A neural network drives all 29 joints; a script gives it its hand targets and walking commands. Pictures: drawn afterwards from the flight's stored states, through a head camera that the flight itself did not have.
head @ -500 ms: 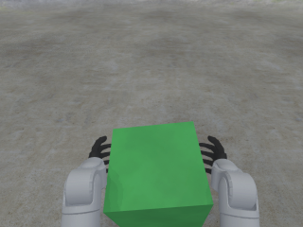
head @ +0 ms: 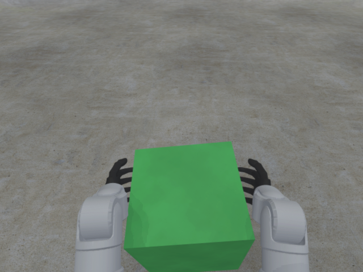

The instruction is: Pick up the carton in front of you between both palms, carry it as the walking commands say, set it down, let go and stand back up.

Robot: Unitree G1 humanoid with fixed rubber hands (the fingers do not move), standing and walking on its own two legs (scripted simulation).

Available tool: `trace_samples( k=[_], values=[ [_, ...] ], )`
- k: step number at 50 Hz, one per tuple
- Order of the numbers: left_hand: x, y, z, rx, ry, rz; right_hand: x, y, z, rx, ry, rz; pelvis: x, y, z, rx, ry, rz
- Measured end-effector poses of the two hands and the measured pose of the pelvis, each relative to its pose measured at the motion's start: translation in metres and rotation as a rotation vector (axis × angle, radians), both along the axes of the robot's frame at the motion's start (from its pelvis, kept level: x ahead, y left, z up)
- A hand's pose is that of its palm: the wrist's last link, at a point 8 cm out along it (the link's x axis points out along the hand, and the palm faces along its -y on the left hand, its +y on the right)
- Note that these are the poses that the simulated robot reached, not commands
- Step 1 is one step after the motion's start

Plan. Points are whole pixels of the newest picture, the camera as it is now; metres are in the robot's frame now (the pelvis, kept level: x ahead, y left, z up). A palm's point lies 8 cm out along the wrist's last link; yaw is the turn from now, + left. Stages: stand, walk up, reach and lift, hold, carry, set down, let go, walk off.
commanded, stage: carry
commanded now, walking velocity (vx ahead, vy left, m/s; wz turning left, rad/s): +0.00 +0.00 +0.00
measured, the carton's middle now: (189, 212) +0.29 -0.01 +0.01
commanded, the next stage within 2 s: hold in 1.96 s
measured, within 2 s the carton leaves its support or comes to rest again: neither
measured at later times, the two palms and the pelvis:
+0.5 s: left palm (115, 187) +0.30 +0.15 +0.09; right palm (253, 183) +0.31 -0.14 +0.09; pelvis +0.03 +0.00 -0.01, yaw +1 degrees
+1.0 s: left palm (108, 211) +0.25 +0.16 +0.07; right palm (252, 207) +0.26 -0.13 +0.07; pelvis -0.01 +0.00 +0.00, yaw +2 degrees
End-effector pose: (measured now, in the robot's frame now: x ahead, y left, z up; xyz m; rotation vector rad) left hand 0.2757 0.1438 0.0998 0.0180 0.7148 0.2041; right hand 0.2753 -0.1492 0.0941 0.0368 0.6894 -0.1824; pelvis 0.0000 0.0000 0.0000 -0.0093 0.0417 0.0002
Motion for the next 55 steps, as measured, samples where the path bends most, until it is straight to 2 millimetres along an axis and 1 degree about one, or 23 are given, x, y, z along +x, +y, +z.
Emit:
trace_samples(
  k=[3, 7, 11, 16, 20, 25, 34, 39, 47, 55],
  values=[
    [0.016, -0.003, -0.003, 0.004, 0.025, -0.003, 0.014, -0.003, -0.005, 0.003, 0.026, -0.003, 0.017, -0.002, 0.0, -0.004, 0.006, 0.009],
    [0.03, -0.003, -0.007, -0.009, 0.03, 0.005, 0.03, -0.003, -0.006, -0.002, 0.03, 0.001, 0.03, -0.006, -0.002, -0.003, 0.016, 0.015],
    [0.036, -0.001, -0.012, -0.018, 0.028, 0.017, 0.04, -0.001, -0.007, -0.01, 0.029, 0.012, 0.037, -0.007, -0.004, 0.0, 0.023, 0.02],
    [0.035, 0.003, -0.016, -0.025, 0.027, 0.032, 0.044, 0.003, -0.008, -0.017, 0.028, 0.027, 0.039, -0.007, -0.006, 0.001, 0.024, 0.023],
    [0.031, 0.005, -0.016, -0.027, 0.025, 0.039, 0.041, 0.005, -0.01, -0.02, 0.026, 0.034, 0.037, -0.006, -0.007, 0.002, 0.019, 0.024],
    [0.023, 0.007, -0.015, -0.025, 0.023, 0.038, 0.032, 0.007, -0.009, -0.02, 0.024, 0.036, 0.031, -0.004, -0.007, 0.003, 0.007, 0.025],
    [0.006, 0.009, -0.009, -0.024, 0.02, 0.031, 0.014, 0.009, -0.004, -0.022, 0.021, 0.031, 0.016, -0.001, -0.005, 0.005, -0.011, 0.026],
    [-0.004, 0.01, -0.01, -0.022, 0.026, 0.029, 0.004, 0.011, -0.004, -0.027, 0.028, 0.034, 0.007, 0.0, -0.004, 0.006, -0.015, 0.025],
    [-0.019, 0.014, -0.024, -0.006, 0.055, 0.018, -0.011, 0.014, -0.018, -0.045, 0.059, 0.051, -0.006, 0.003, -0.003, 0.009, -0.019, 0.026],
    [-0.026, 0.016, -0.037, 0.016, 0.046, 0.0, -0.018, 0.017, -0.032, -0.066, 0.053, 0.068, -0.016, 0.006, -0.003, 0.011, -0.02, 0.026]
  ],
)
